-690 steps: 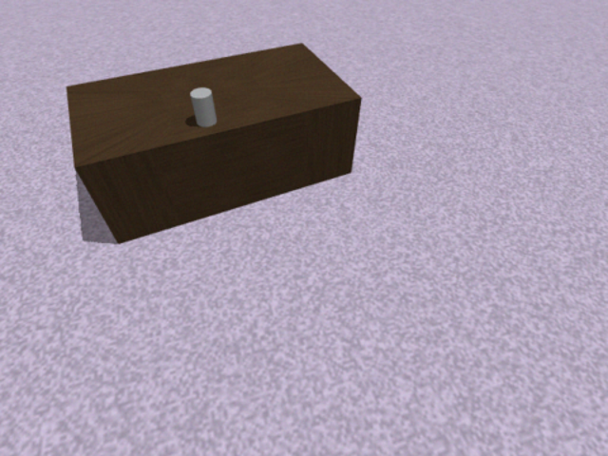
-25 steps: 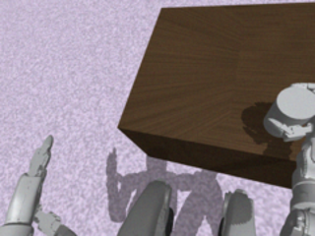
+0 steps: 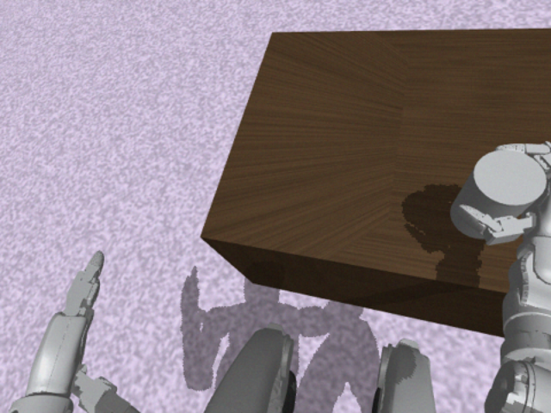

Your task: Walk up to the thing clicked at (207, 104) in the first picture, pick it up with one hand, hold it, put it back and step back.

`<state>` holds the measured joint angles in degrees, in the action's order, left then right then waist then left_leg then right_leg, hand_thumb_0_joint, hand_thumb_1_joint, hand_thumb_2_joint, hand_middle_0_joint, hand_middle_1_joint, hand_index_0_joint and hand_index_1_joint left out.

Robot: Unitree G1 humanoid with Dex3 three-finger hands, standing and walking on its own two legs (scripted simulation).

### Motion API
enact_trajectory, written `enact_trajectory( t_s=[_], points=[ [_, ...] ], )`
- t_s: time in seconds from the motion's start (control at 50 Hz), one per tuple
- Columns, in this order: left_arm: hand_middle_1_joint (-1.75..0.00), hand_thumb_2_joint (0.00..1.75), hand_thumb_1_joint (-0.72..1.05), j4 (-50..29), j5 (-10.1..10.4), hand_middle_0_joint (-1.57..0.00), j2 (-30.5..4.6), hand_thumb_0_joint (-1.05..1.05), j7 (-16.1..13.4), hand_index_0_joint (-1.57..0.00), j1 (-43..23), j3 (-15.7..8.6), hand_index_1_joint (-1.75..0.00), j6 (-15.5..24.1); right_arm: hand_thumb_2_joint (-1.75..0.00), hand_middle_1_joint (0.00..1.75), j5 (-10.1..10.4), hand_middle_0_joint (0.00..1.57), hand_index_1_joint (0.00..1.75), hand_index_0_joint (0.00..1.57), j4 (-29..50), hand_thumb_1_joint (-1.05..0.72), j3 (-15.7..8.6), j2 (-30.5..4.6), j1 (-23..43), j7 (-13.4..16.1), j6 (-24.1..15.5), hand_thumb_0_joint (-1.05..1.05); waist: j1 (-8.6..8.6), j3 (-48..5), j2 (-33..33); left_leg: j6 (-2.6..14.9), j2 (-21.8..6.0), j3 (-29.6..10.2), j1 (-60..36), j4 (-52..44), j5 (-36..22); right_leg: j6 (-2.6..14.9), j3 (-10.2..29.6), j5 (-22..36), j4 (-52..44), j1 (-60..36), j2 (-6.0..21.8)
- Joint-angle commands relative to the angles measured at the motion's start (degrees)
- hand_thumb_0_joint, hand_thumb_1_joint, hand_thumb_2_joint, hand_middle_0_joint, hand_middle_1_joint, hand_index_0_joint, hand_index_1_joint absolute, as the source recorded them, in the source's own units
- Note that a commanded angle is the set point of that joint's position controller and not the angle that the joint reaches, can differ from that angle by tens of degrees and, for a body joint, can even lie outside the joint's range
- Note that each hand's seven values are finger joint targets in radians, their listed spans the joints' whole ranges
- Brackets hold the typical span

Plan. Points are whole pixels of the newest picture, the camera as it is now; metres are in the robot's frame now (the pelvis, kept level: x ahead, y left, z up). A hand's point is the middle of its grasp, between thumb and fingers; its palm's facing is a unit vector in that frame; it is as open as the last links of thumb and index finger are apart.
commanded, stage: settle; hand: right
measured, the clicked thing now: (491, 198) +0.46 -0.22 -0.04
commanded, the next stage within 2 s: lift in 0.12 s
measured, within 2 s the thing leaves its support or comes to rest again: neither
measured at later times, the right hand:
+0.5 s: hand (513, 185) +0.45 -0.22 +0.01, palm faces +0.20 +0.98 +0.01, open 10.9 cm
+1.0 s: hand (545, 180) +0.40 -0.21 +0.10, palm faces +0.20 +0.98 +0.00, open 10.9 cm
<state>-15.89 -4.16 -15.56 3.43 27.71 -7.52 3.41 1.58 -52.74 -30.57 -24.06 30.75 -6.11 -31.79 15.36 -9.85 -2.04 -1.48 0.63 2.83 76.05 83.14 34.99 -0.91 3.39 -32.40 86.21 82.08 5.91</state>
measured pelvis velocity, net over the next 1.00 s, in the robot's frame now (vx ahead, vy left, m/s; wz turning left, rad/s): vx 0.02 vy -0.01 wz -0.04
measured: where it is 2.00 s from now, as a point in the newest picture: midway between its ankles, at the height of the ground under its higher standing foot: outside the picture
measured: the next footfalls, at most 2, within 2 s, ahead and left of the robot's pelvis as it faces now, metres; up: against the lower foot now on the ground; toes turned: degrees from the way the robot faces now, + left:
none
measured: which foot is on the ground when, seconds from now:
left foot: down 0.00-1.00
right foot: down 0.00-1.00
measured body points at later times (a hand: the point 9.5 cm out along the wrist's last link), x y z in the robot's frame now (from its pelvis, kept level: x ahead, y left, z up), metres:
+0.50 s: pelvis +0.01 +0.00 +0.02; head +0.14 -0.07 +0.45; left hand +0.18 +0.26 +0.08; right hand +0.43 -0.27 +0.01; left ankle +0.04 +0.14 -0.57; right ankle +0.06 -0.13 -0.57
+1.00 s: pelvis +0.02 -0.01 +0.08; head +0.11 -0.05 +0.52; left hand +0.19 +0.25 +0.09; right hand +0.39 -0.26 +0.10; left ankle +0.04 +0.14 -0.57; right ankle +0.06 -0.13 -0.57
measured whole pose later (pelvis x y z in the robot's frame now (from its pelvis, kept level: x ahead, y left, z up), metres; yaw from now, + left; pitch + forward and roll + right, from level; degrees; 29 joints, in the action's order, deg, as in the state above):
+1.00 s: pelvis +0.02 -0.01 +0.08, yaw -2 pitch +18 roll +2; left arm -1.0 -1.7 -13.0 0.8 26.0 -6.2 -1.2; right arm 4.8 -35.0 -18.2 -13.3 16.7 -2.3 -24.6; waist 7.1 -8.6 -1.6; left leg -2.3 -1.3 0.7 51.5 64.3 30.3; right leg -0.2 -0.3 -27.7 66.3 56.3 4.0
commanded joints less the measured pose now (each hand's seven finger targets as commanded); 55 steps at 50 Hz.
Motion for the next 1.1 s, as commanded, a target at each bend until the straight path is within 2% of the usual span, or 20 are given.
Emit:
enact_trajectory(
  t_s=[0.0,0.06,0.1,0.16,0.22,0.26,0.32,0.46,0.52,0.58,0.62,0.64,0.68,0.7,0.76,0.8,0.82,0.84,0.9,1.08],
  points=[
    [-0.04,0.05,-0.55,-7.93,0.04,-0.04,-9.16,0.00,-1.35,-0.04,3.74,-6.74,-0.04,2.34,-1.32,1.44,0.99,1.26,1.44,1.32,10.88,-0.14,0.46,-9.16,17.04,0.28,-3.73,0.00,-1.37,-26.20,15.71,3.07,2.54,0.96,-7.95,-10.22,-15.95,0.95,0.72,14.98,-12.11,-30.11,-2.59],
    [-0.04,0.05,-0.55,-10.18,-0.15,-0.04,-10.11,0.00,-1.43,-0.04,3.21,-7.23,-0.04,2.23,-1.34,1.45,0.52,1.25,1.45,1.31,12.93,-0.14,-0.80,-11.93,17.44,0.77,-3.72,0.00,-1.73,-29.67,15.07,2.66,2.59,0.43,-10.99,-11.32,-18.68,1.51,0.45,17.01,-11.48,-31.60,-2.61],
    [-0.04,0.04,-0.55,-7.55,-0.10,-0.04,-8.82,0.00,-1.24,-0.04,4.17,-6.04,-0.04,1.84,-1.34,1.45,1.00,1.25,1.45,1.30,10.62,-0.15,0.94,-8.46,16.86,0.31,-3.35,0.00,-1.40,-26.82,14.45,2.88,2.55,0.63,-10.46,-11.39,-17.59,1.32,0.31,15.53,-12.24,-29.89,-2.86],
    [-0.04,0.05,-0.55,-8.72,-0.09,-0.04,-10.14,0.00,-1.54,-0.04,2.65,-7.11,-0.04,1.88,-1.34,1.46,0.61,1.26,1.46,1.31,13.20,-0.16,-0.55,-11.79,18.59,0.87,-3.62,0.00,-2.00,-29.41,15.48,2.80,2.46,0.60,-11.12,-11.66,-18.20,1.21,0.47,17.03,-12.55,-32.70,-2.70],
    [-0.05,0.04,-0.54,-6.80,-0.04,-0.05,-8.74,0.00,-1.37,-0.05,3.02,-5.90,-0.05,1.50,-1.34,1.45,0.85,1.25,1.45,1.31,12.04,-0.11,1.67,-8.35,17.93,0.65,-3.41,0.00,-1.88,-25.87,15.73,3.07,2.51,1.04,-9.78,-11.99,-16.68,1.00,0.69,15.78,-14.20,-32.07,-2.67],
    [-0.05,0.04,-0.54,-8.89,-0.07,-0.05,-10.53,0.00,-1.54,-0.05,2.34,-7.53,-0.05,1.49,-1.31,1.43,0.52,1.24,1.43,1.29,12.90,-0.10,-0.47,-11.48,17.56,1.38,-3.42,0.00,-2.24,-29.11,14.79,2.88,2.57,0.94,-12.19,-12.53,-17.75,1.13,0.56,16.52,-13.96,-33.57,-2.77],
    [-0.05,0.04,-0.54,-6.56,-0.06,-0.05,-8.66,0.00,-1.11,-0.05,4.36,-6.36,-0.05,1.19,-1.30,1.41,0.97,1.22,1.41,1.28,13.40,-0.07,2.32,-7.16,16.07,1.09,-3.02,0.00,-2.44,-27.15,15.36,2.79,2.59,0.79,-12.08,-13.36,-18.50,1.24,0.11,17.73,-14.38,-34.05,-2.79],
    [-0.05,0.04,-0.54,-7.34,0.45,-0.05,-8.78,0.00,-1.43,-0.05,2.01,-6.29,-0.04,1.02,-1.30,1.42,1.10,1.24,1.42,1.29,19.41,-0.11,2.59,-7.76,15.34,2.04,-2.51,0.00,-4.34,-28.15,15.18,2.81,2.24,0.65,-15.78,-15.76,-17.36,0.79,-0.07,16.20,-17.95,-37.36,-2.90],
    [-0.05,0.04,-0.54,-4.05,0.36,-0.05,-6.64,0.00,-1.30,-0.05,3.40,-4.33,-0.05,0.58,-1.31,1.43,1.72,1.24,1.43,1.29,19.80,-0.11,4.66,-4.01,12.43,2.08,-1.80,0.00,-5.30,-26.11,14.53,2.72,2.11,0.47,-17.18,-16.38,-18.96,0.80,-0.63,17.53,-18.63,-36.97,-3.24],
    [-0.05,0.04,-0.54,-5.03,0.61,-0.05,-8.21,0.00,-1.78,-0.05,2.65,-5.54,-0.05,0.18,-1.32,1.44,1.37,1.25,1.44,1.30,22.51,-0.11,4.52,-5.49,11.16,2.89,-1.14,0.00,-5.65,-27.16,13.67,2.61,2.06,0.47,-19.88,-18.19,-19.03,0.74,-0.76,17.65,-20.69,-40.09,-3.22],
    [-0.05,0.05,-0.55,-1.11,0.72,-0.05,-6.30,0.00,-1.69,-0.05,3.26,-4.43,-0.05,-0.31,-1.32,1.44,2.22,1.24,1.44,1.30,21.95,-0.10,6.85,-0.99,8.88,2.85,-0.31,0.00,-5.74,-22.54,11.95,2.37,1.91,0.07,-20.50,-19.61,-18.82,1.03,-1.22,16.37,-21.44,-37.88,-3.41],
    [-0.05,0.05,-0.55,-1.67,0.96,-0.05,-6.51,0.00,-1.83,-0.05,2.76,-4.91,-0.05,-0.25,-1.33,1.44,2.44,1.25,1.44,1.30,23.94,-0.10,5.75,-2.09,8.62,3.13,-0.02,0.00,-6.44,-23.98,11.05,2.12,1.85,-0.23,-22.21,-20.03,-20.25,1.27,-1.31,17.59,-21.42,-38.63,-3.48],
    [-0.05,0.05,-0.55,-3.28,1.25,-0.05,-7.42,0.00,-2.14,-0.05,2.16,-5.03,-0.05,-0.38,-1.33,1.44,2.44,1.25,1.44,1.30,26.03,-0.09,8.06,-0.81,7.71,3.38,0.63,0.00,-5.74,-25.15,10.61,2.12,1.75,-0.03,-24.20,-21.33,-20.44,1.05,-1.44,17.77,-22.90,-41.41,-3.47],
    [-0.05,0.05,-0.55,-1.27,1.38,-0.05,-8.08,0.00,-2.37,-0.05,2.73,-5.47,-0.05,-0.91,-1.33,1.44,2.66,1.26,1.44,1.31,28.80,-0.11,6.36,-3.26,8.59,3.87,0.66,0.00,-6.60,-24.04,10.62,2.21,1.69,-0.03,-24.64,-21.82,-19.50,0.97,-1.51,16.80,-23.86,-41.41,-3.51],
    [-0.05,0.06,-0.56,1.96,1.77,-0.05,-6.33,0.00,-2.62,-0.04,1.21,-4.64,-0.05,-1.35,-1.31,1.43,3.09,1.25,1.43,1.30,26.51,-0.10,9.97,2.32,5.98,3.79,1.89,0.00,-6.50,-19.51,8.34,2.13,1.53,0.01,-24.77,-23.27,-19.23,1.10,-1.57,16.52,-25.77,-41.20,-3.57],
    [-0.05,0.06,-0.56,1.30,2.13,-0.05,-8.09,0.00,-3.11,-0.04,0.37,-5.67,-0.06,-1.56,-1.31,1.43,3.33,1.24,1.43,1.30,30.27,-0.09,8.21,-1.23,6.27,4.34,2.00,0.00,-7.53,-20.26,8.78,2.41,1.43,0.29,-26.11,-24.10,-18.49,0.73,-1.56,16.26,-27.76,-43.79,-3.55],
    [-0.05,0.05,-0.56,1.51,2.08,-0.05,-8.14,0.00,-3.21,-0.04,0.58,-5.75,-0.05,-1.68,-1.31,1.44,3.08,1.25,1.44,1.30,26.78,-0.08,11.58,2.99,3.59,3.89,2.84,0.00,-6.48,-19.13,7.49,2.29,1.54,0.51,-26.10,-24.89,-18.38,0.79,-1.50,16.00,-28.41,-44.55,-3.43],
    [-0.05,0.05,-0.56,2.76,2.07,-0.05,-6.94,0.00,-3.14,-0.04,0.65,-4.79,-0.05,-1.85,-1.31,1.43,3.34,1.25,1.43,1.30,27.68,-0.10,11.89,4.02,2.55,3.88,3.14,0.00,-7.48,-17.43,6.95,2.23,1.51,0.52,-26.47,-25.36,-18.12,0.79,-1.68,15.47,-29.01,-43.70,-3.63],
    [-0.05,0.05,-0.55,4.56,2.41,-0.05,-4.53,0.00,-3.28,-0.04,-1.00,-2.73,-0.05,-1.81,-1.31,1.44,3.68,1.26,1.44,1.31,30.19,-0.10,11.31,2.89,2.84,3.98,3.25,0.00,-8.78,-17.26,7.22,2.08,1.09,-0.12,-28.93,-26.66,-19.30,0.95,-2.38,16.58,-29.74,-44.49,-3.99],
    [-0.05,0.04,-0.54,7.63,2.81,-0.04,-6.17,0.00,-4.28,-0.05,-1.54,-4.23,-0.04,-2.19,-1.31,1.44,4.43,1.26,1.44,1.31,34.43,-0.08,13.10,4.28,-0.37,4.59,3.94,0.00,-9.56,-16.86,5.00,1.90,0.81,-0.16,-33.03,-29.39,-20.91,0.83,-2.76,18.55,-32.86,-48.98,-4.13]
  ],
)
